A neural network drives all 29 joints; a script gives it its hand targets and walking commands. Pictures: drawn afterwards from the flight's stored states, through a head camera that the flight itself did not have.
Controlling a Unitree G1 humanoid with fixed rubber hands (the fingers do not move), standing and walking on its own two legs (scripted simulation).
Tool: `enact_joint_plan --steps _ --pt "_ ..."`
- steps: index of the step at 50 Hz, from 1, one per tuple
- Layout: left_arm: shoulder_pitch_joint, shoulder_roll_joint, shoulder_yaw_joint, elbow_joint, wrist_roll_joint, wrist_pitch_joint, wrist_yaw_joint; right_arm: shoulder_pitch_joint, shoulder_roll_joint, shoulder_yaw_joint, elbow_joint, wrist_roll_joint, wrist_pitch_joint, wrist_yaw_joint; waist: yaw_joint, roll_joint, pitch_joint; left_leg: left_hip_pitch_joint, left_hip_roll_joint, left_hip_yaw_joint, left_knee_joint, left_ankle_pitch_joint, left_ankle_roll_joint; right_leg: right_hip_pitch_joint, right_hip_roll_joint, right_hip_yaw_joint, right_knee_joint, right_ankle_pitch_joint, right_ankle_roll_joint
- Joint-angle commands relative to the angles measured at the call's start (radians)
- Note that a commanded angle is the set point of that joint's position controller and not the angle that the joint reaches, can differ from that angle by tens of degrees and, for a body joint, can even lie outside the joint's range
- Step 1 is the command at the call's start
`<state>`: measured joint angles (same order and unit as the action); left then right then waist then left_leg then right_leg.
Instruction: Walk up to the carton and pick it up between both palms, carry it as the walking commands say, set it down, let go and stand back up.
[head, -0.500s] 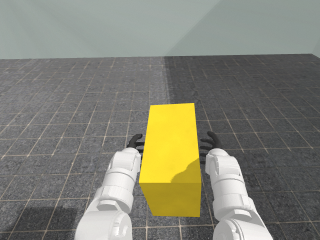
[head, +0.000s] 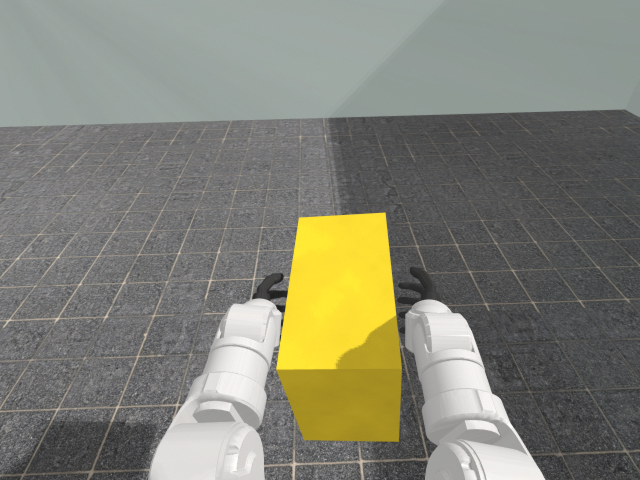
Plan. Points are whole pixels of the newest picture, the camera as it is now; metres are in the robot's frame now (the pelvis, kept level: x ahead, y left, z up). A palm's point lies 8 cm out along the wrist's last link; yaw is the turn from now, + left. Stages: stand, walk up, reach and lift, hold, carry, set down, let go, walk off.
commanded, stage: reach and lift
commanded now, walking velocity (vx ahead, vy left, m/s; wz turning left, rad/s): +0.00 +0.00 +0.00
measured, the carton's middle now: (346, 323) +0.37 -0.02 -0.01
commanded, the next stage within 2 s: hold in 0.88 s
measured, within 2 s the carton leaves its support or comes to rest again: neither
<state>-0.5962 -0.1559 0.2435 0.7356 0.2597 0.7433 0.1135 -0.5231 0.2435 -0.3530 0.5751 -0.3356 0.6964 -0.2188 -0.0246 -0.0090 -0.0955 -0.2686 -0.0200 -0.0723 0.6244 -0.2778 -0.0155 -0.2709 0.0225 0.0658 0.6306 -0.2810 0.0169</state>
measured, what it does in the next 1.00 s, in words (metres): stands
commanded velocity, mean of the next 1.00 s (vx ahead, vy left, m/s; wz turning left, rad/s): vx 0.00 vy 0.00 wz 0.00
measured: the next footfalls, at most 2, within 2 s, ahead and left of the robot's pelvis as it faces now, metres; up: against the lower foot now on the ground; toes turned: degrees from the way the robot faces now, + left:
none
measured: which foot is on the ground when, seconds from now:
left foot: down 0.00-1.00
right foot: down 0.00-1.00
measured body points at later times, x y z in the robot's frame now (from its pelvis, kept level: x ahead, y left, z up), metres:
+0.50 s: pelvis +0.00 +0.00 +0.00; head -0.08 +0.00 +0.44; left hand +0.33 +0.10 +0.05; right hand +0.32 -0.13 +0.07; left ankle +0.04 +0.13 -0.72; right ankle +0.04 -0.13 -0.72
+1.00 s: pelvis -0.01 +0.00 +0.00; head -0.10 +0.00 +0.44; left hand +0.30 +0.11 +0.05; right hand +0.31 -0.12 +0.07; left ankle +0.04 +0.13 -0.72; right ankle +0.04 -0.13 -0.72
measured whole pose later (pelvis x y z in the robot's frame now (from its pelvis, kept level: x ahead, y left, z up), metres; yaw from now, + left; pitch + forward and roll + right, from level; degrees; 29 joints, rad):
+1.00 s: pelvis -0.01 +0.00 +0.00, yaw +0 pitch -8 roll +0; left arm -0.48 -0.16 0.24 0.65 0.26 0.79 0.09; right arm -0.48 0.23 -0.26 0.59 -0.34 0.73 -0.15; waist -0.02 -0.01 -0.10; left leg -0.20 -0.02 -0.07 0.57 -0.24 -0.02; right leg -0.21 0.02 0.07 0.59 -0.26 0.01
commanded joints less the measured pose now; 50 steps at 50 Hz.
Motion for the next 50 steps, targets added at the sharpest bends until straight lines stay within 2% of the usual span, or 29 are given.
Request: enact_joint_plan --steps 1,2,4,6,8,11,13,15,16,18,21,23,25,26,27,28,29,34,36,39,40,41,42,43,44,45,47,49,50 --pt "-0.591 -1.134 -0.301 -0.225 -0.188 -0.084 -0.248 -0.583 1.159 0.482 0.058 0.321 0.010 0.380 0.072 -0.012 -0.269 0.217 -0.078 0.011 -0.148 0.228 0.011 0.132 0.057 0.011 -0.162 0.206 0.010" --pt "-0.608 -1.138 -0.303 -0.244 -0.192 -0.086 -0.245 -0.567 1.175 0.468 0.083 0.328 0.007 0.384 0.069 0.037 -0.277 0.212 -0.075 0.013 -0.142 0.204 0.010 0.124 0.051 0.019 -0.156 0.178 0.002" --pt "-0.639 -1.130 -0.321 -0.274 -0.205 -0.091 -0.245 -0.579 1.163 0.479 0.060 0.344 0.001 0.386 0.069 0.036 -0.230 0.212 -0.076 0.008 -0.146 0.230 0.008 0.116 0.054 0.019 -0.155 0.205 -0.002" --pt "-0.665 -1.107 -0.298 -0.295 -0.208 -0.102 -0.244 -0.610 1.173 0.483 0.048 0.342 -0.002 0.390 0.084 -0.041 -0.277 0.201 -0.068 0.002 -0.146 0.196 0.015 0.151 0.054 0.011 -0.152 0.170 0.013" --pt "-0.680 -1.110 -0.345 -0.338 -0.228 -0.097 -0.245 -0.567 1.177 0.498 0.063 0.351 0.004 0.390 0.064 -0.012 -0.227 0.221 -0.069 0.004 -0.144 0.215 0.012 0.118 0.056 0.014 -0.146 0.180 0.007" --pt "-0.718 -1.112 -0.329 -0.307 -0.234 -0.099 -0.255 -0.587 1.182 0.458 0.091 0.337 -0.002 0.388 0.058 0.026 -0.263 0.191 -0.068 0.014 -0.151 0.144 0.009 0.123 0.056 0.008 -0.147 0.123 0.001" --pt "-0.722 -1.114 -0.300 -0.269 -0.220 -0.093 -0.256 -0.629 1.183 0.448 0.103 0.332 -0.003 0.389 0.059 -0.007 -0.227 0.185 -0.069 0.009 -0.159 0.081 0.014 0.095 0.052 0.017 -0.160 0.051 -0.001" --pt "-0.730 -1.100 -0.261 -0.238 -0.199 -0.090 -0.258 -0.595 1.184 0.407 0.152 0.304 0.000 0.392 0.065 0.026 -0.176 0.139 -0.076 0.019 -0.163 0.029 0.013 0.090 0.051 0.023 -0.169 -0.012 -0.001" --pt "-0.701 -1.110 -0.272 -0.247 -0.184 -0.094 -0.252 -0.605 1.187 0.406 0.147 0.316 -0.004 0.402 0.069 0.063 -0.216 0.159 -0.077 0.020 -0.168 0.050 0.011 0.096 0.048 0.015 -0.162 0.021 -0.007" --pt "-0.708 -1.114 -0.286 -0.258 -0.219 -0.097 -0.261 -0.606 1.188 0.447 0.100 0.329 -0.010 0.400 0.072 -0.011 -0.237 0.162 -0.072 0.019 -0.159 0.078 0.019 0.120 0.057 0.019 -0.167 0.040 -0.002" --pt "-0.670 -1.129 -0.280 -0.246 -0.200 -0.097 -0.262 -0.591 1.176 0.452 0.093 0.322 -0.004 0.401 0.064 -0.007 -0.200 0.181 -0.066 0.017 -0.167 0.083 0.016 0.104 0.057 0.004 -0.161 0.051 0.001" --pt "-0.667 -1.130 -0.319 -0.303 -0.208 -0.092 -0.257 -0.545 1.179 0.431 0.119 0.323 -0.007 0.410 0.058 0.074 -0.265 0.216 -0.068 0.017 -0.164 0.145 0.004 0.099 0.054 0.007 -0.149 0.123 -0.010" --pt "-0.634 -1.139 -0.305 -0.291 -0.213 -0.086 -0.262 -0.530 1.186 0.441 0.103 0.320 0.001 0.407 0.066 -0.006 -0.256 0.204 -0.075 0.022 -0.167 0.147 0.011 0.145 0.058 -0.001 -0.172 0.124 -0.001" --pt "-0.659 -1.132 -0.329 -0.317 -0.214 -0.090 -0.259 -0.526 1.180 0.442 0.111 0.332 0.001 0.406 0.060 0.072 -0.230 0.199 -0.072 0.015 -0.173 0.178 0.004 0.125 0.058 0.000 -0.160 0.159 -0.007" --pt "-0.665 -1.128 -0.346 -0.358 -0.232 -0.094 -0.258 -0.514 1.219 0.478 0.090 0.344 0.004 0.406 0.076 0.000 -0.296 0.223 -0.073 0.018 -0.163 0.201 0.012 0.176 0.058 0.004 -0.163 0.189 0.005" --pt "-0.633 -1.113 -0.322 -0.329 -0.218 -0.086 -0.261 -0.527 1.202 0.486 0.075 0.343 0.007 0.410 0.085 -0.014 -0.295 0.211 -0.079 0.014 -0.171 0.215 0.016 0.181 0.063 0.002 -0.165 0.213 0.007" --pt "-0.641 -1.143 -0.355 -0.330 -0.230 -0.083 -0.268 -0.519 1.184 0.475 0.061 0.337 -0.004 0.406 0.060 0.025 -0.275 0.197 -0.079 0.009 -0.171 0.222 0.010 0.181 0.061 0.010 -0.164 0.229 0.000" --pt "-0.588 -1.124 -0.362 -0.360 -0.222 -0.067 -0.268 -0.418 1.186 0.452 0.089 0.333 0.013 0.407 0.043 0.052 -0.235 0.212 -0.078 0.008 -0.182 0.200 0.007 0.168 0.052 0.006 -0.180 0.207 -0.007" --pt "-0.538 -1.130 -0.330 -0.296 -0.201 -0.057 -0.274 -0.494 1.167 0.466 0.037 0.326 0.013 0.410 0.058 0.016 -0.212 0.195 -0.079 0.015 -0.193 0.138 0.013 0.165 0.053 0.001 -0.196 0.134 0.004" --pt "-0.616 -1.140 -0.368 -0.349 -0.244 -0.064 -0.284 -0.516 1.191 0.489 0.010 0.350 0.005 0.410 0.051 0.033 -0.203 0.184 -0.076 0.005 -0.186 0.114 0.018 0.159 0.050 0.022 -0.195 0.105 -0.004" --pt "-0.550 -1.164 -0.384 -0.321 -0.246 -0.057 -0.288 -0.517 1.173 0.512 -0.043 0.358 0.004 0.410 0.043 0.040 -0.177 0.174 -0.071 0.009 -0.192 0.123 0.017 0.173 0.054 0.009 -0.182 0.125 -0.006" --pt "-0.600 -1.145 -0.394 -0.397 -0.250 -0.066 -0.281 -0.507 1.210 0.514 -0.005 0.361 0.016 0.412 0.049 -0.006 -0.235 0.160 -0.079 0.007 -0.191 0.111 0.019 0.196 0.056 0.005 -0.185 0.116 -0.001" --pt "-0.624 -1.150 -0.397 -0.384 -0.265 -0.063 -0.288 -0.534 1.201 0.532 -0.046 0.378 0.008 0.413 0.054 0.029 -0.227 0.157 -0.076 0.007 -0.179 0.101 0.020 0.186 0.054 0.020 -0.179 0.093 -0.008" --pt "-0.616 -1.132 -0.403 -0.408 -0.260 -0.066 -0.286 -0.504 1.204 0.535 -0.014 0.374 0.014 0.414 0.051 -0.016 -0.218 0.149 -0.075 0.007 -0.189 0.124 0.023 0.209 0.053 0.013 -0.186 0.133 0.003" --pt "-0.594 -1.157 -0.405 -0.378 -0.254 -0.055 -0.285 -0.458 1.206 0.506 0.014 0.360 0.019 0.413 0.041 0.047 -0.211 0.158 -0.090 0.008 -0.188 0.124 0.016 0.194 0.047 0.015 -0.192 0.138 -0.007" --pt "-0.645 -1.134 -0.408 -0.392 -0.263 -0.059 -0.288 -0.497 1.200 0.515 0.008 0.366 0.018 0.413 0.038 0.003 -0.195 0.157 -0.079 0.013 -0.188 0.081 0.020 0.169 0.051 0.017 -0.195 0.080 -0.001" --pt "-0.613 -1.145 -0.406 -0.387 -0.257 -0.052 -0.289 -0.456 1.202 0.492 0.039 0.353 0.026 0.417 0.034 -0.003 -0.182 0.143 -0.071 0.013 -0.202 0.063 0.020 0.187 0.055 0.003 -0.198 0.069 -0.006" --pt "-0.653 -1.161 -0.439 -0.427 -0.274 -0.048 -0.289 -0.437 1.208 0.477 0.046 0.341 0.023 0.416 0.014 0.055 -0.182 0.151 -0.072 0.014 -0.210 0.064 0.007 0.164 0.060 0.001 -0.187 0.094 -0.019" --pt "-0.676 -1.182 -0.452 -0.415 -0.289 -0.054 -0.294 -0.471 1.201 0.499 -0.007 0.349 0.009 0.414 0.010 0.004 -0.183 0.163 -0.079 0.011 -0.191 0.058 0.007 0.156 0.058 0.002 -0.199 0.058 -0.012"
